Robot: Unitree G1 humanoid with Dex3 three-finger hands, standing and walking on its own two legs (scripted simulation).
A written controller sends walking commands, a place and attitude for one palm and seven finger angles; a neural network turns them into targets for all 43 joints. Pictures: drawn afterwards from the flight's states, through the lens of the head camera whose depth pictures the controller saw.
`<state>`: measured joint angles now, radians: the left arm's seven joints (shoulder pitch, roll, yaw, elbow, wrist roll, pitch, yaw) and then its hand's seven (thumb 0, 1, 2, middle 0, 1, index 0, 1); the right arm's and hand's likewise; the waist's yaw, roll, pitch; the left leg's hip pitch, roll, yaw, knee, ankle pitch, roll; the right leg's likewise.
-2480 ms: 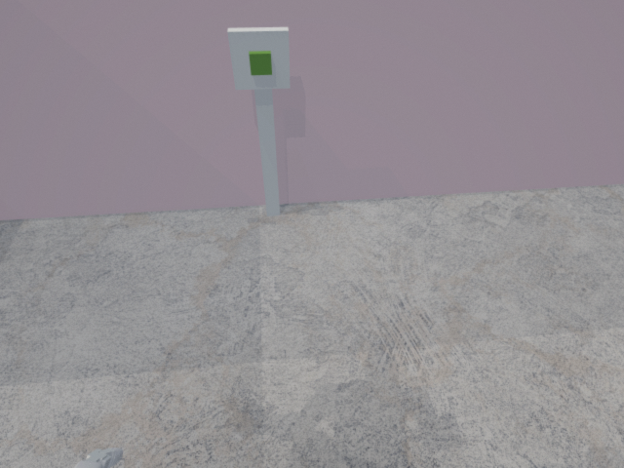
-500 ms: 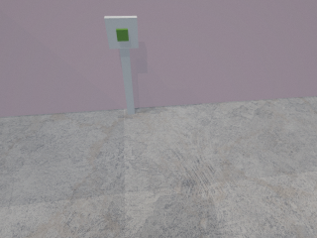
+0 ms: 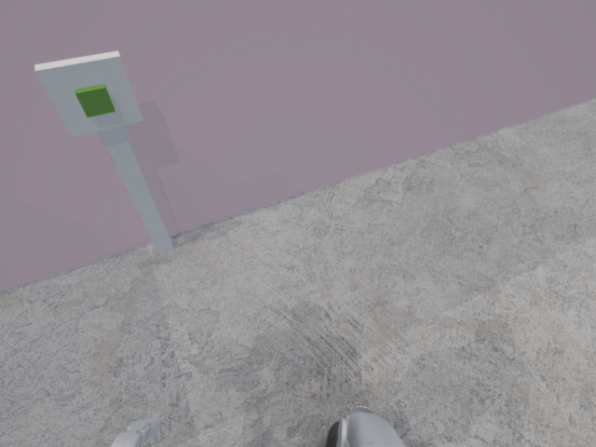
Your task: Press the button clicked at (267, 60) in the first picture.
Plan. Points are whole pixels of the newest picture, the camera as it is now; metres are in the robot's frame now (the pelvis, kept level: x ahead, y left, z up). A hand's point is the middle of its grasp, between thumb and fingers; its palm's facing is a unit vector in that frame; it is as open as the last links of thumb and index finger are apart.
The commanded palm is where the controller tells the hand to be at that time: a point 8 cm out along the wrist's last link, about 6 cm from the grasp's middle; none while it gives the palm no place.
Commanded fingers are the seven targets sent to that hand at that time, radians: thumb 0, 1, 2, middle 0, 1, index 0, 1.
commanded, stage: walk to a spot facing it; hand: left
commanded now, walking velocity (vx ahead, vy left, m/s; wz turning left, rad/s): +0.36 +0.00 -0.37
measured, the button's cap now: (95, 100) +0.86 +0.52 -0.05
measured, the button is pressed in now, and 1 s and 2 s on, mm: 0 0 0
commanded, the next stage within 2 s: turn to face it in 0.28 s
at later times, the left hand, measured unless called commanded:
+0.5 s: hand (192, 383) +0.24 +0.19 -0.18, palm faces -0.02 -0.98 -0.17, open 7.3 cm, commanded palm none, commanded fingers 0.00 0.90 0.90 -0.20 -0.30 -0.20 -0.30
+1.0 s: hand (208, 302) +0.38 +0.18 -0.15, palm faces +0.18 -0.95 -0.27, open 7.4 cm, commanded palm none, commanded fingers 0.00 0.90 0.90 -0.20 -0.30 -0.20 -0.30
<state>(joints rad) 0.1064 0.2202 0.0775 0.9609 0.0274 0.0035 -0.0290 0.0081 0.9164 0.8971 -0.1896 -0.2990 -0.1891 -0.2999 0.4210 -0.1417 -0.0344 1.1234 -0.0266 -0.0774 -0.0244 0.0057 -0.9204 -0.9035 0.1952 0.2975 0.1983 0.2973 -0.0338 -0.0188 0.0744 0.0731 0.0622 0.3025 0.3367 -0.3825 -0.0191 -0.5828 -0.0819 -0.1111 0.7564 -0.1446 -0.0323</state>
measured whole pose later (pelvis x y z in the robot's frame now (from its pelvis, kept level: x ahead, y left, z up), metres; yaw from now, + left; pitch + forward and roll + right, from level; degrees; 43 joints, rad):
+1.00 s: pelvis +0.29 -0.03 +0.00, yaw +9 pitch +0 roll +1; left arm 0.15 0.18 0.05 0.90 0.01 0.00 0.03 0.01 0.91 0.90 -0.20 -0.30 -0.20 -0.30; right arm 0.24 -0.21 -0.09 0.99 -0.02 0.05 0.00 0.01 -0.91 -0.90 0.20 0.30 0.20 0.30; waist -0.04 0.04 0.05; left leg -0.42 -0.04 -0.05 0.80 -0.41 -0.02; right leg -0.28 -0.04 -0.08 0.59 -0.30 0.00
